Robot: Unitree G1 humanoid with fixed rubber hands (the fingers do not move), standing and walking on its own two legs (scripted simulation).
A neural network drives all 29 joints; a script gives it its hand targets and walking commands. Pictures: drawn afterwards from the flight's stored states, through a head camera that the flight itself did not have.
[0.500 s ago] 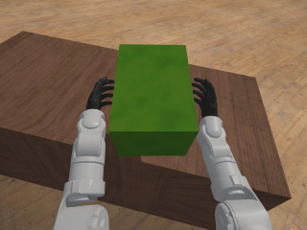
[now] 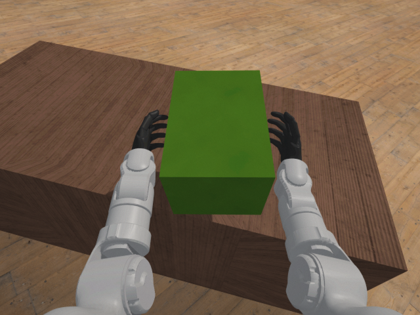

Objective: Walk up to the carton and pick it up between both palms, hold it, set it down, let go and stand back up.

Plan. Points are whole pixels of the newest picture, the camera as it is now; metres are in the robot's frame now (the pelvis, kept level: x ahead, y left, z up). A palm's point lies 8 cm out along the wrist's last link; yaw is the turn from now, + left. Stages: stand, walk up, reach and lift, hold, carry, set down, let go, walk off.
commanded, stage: set down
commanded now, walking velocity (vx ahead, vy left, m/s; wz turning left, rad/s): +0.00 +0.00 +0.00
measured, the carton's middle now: (217, 141) +0.45 -0.03 +0.06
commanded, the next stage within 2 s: none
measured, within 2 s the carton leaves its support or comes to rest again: neither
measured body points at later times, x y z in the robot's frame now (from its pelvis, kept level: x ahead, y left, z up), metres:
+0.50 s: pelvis +0.01 -0.01 +0.00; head +0.03 +0.01 +0.45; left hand +0.42 +0.12 +0.06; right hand +0.41 -0.17 +0.09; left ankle +0.01 +0.12 -0.75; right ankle -0.01 -0.11 -0.75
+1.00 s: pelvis +0.01 +0.00 +0.00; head +0.05 +0.01 +0.45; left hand +0.43 +0.11 +0.05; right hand +0.41 -0.18 +0.08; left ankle +0.01 +0.12 -0.75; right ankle -0.01 -0.11 -0.75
